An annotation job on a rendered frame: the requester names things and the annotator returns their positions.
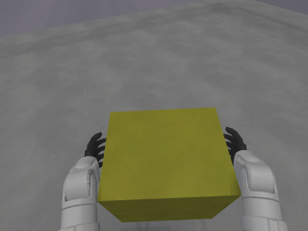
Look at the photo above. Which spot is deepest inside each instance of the robot right forearm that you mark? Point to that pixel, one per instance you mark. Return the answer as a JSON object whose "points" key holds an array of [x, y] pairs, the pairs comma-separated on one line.
{"points": [[259, 194]]}

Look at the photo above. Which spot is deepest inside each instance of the carton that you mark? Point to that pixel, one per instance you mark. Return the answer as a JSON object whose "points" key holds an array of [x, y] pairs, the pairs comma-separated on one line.
{"points": [[169, 164]]}

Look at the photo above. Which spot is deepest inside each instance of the right robot hand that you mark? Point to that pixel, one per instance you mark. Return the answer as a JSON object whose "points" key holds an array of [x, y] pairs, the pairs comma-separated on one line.
{"points": [[236, 144]]}

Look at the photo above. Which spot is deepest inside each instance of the robot left forearm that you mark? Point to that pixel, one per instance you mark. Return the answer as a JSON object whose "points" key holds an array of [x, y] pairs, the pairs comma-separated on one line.
{"points": [[79, 201]]}

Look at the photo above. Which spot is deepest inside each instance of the left robot hand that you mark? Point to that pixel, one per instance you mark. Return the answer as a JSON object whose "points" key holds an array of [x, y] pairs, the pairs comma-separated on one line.
{"points": [[92, 149]]}

